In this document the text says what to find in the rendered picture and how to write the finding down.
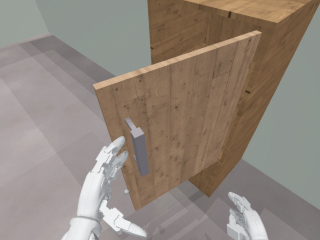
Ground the robot right hand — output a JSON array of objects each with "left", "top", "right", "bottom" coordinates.
[{"left": 227, "top": 192, "right": 268, "bottom": 240}]

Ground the robot left forearm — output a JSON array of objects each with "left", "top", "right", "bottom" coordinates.
[{"left": 61, "top": 216, "right": 102, "bottom": 240}]

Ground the cupboard door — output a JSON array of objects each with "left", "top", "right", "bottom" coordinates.
[{"left": 93, "top": 30, "right": 262, "bottom": 211}]

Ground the handle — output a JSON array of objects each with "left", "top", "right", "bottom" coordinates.
[{"left": 125, "top": 117, "right": 150, "bottom": 177}]

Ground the robot left hand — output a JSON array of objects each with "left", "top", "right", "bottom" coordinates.
[{"left": 76, "top": 136, "right": 147, "bottom": 239}]

